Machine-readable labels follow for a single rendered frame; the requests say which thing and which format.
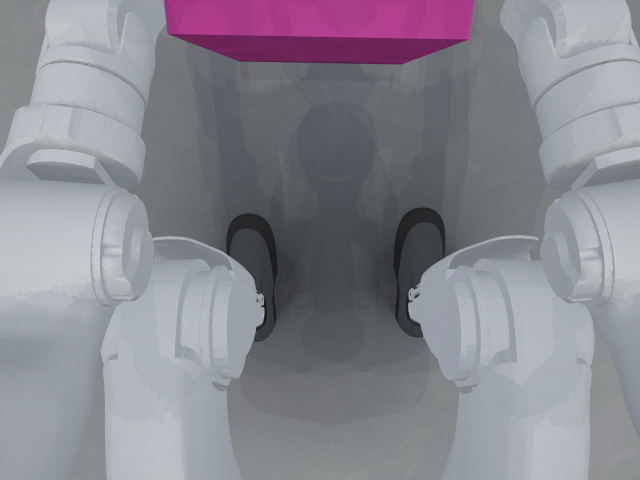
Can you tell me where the carton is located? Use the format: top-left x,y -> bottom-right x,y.
164,0 -> 474,64

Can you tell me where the left robot forearm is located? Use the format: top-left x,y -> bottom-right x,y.
0,0 -> 166,190

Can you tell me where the left robot upper arm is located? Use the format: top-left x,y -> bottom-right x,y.
0,178 -> 155,480

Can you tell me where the right robot shin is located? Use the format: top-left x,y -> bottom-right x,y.
408,235 -> 595,366

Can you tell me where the right robot upper arm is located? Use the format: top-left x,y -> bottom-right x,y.
540,179 -> 640,438

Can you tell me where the left robot foot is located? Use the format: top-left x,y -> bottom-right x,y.
226,214 -> 278,342

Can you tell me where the right robot forearm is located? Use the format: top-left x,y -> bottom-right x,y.
500,0 -> 640,191

